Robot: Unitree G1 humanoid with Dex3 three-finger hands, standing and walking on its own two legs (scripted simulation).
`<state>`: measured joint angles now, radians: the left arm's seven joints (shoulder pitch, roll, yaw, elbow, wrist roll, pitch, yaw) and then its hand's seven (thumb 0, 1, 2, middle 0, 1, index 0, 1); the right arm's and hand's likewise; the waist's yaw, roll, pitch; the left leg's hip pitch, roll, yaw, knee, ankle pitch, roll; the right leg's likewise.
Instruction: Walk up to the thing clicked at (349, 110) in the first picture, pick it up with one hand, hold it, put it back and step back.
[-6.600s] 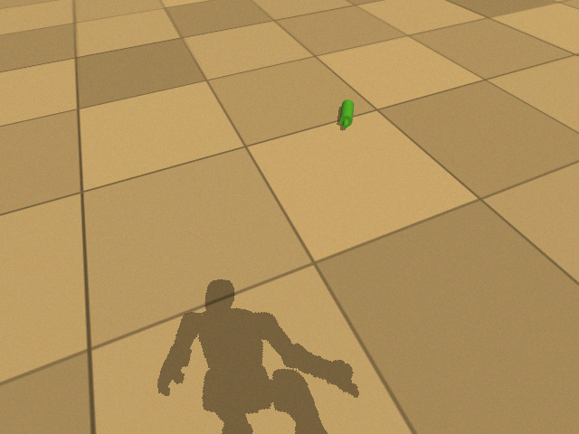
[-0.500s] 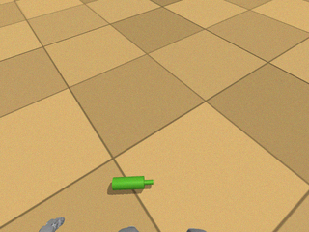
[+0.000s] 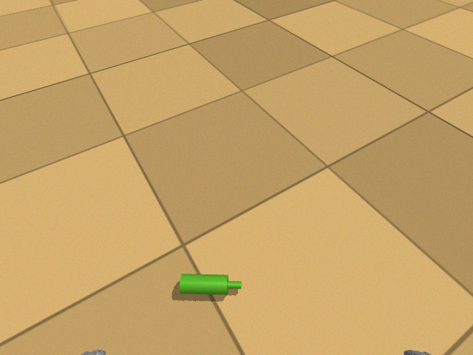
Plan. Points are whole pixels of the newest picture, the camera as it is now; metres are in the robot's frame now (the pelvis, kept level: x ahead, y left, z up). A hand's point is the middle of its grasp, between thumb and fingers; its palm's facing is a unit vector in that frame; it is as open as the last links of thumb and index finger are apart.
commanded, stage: walk up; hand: left
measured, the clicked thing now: (211, 284) +0.50 +0.15 -0.73
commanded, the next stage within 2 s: stand in 0.56 s
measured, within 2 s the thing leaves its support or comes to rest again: neither
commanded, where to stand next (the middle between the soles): +0.07 -0.03 m, yaw -1 degrees
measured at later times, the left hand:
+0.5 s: hand out of the picture +0.09 +0.26 -0.15, palm faces +0.02 -0.94 -0.33, open 7.4 cm
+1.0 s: hand out of the picture +0.11 +0.25 -0.14, palm faces +0.00 -0.94 -0.33, open 7.4 cm
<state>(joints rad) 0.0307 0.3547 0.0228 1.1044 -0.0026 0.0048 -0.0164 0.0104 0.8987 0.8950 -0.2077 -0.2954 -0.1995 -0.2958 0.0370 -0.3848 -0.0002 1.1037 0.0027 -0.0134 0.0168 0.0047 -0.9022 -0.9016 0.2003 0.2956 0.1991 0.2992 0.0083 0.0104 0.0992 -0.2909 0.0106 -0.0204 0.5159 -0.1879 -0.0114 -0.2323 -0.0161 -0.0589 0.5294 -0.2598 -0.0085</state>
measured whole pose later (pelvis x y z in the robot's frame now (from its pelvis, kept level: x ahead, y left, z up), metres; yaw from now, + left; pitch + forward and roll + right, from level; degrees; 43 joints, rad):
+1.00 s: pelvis +0.04 +0.00 +0.01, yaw +0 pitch -2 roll +0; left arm 0.09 0.33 0.01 1.14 0.01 -0.02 -0.01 0.01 0.90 0.90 -0.21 -0.30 -0.20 -0.30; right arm 0.07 -0.35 0.00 1.14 -0.01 -0.01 0.01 0.01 -0.90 -0.90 0.20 0.30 0.20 0.30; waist 0.00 0.02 0.05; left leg -0.16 0.00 -0.02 0.34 -0.15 -0.01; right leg -0.09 -0.02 -0.07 0.33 -0.21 0.00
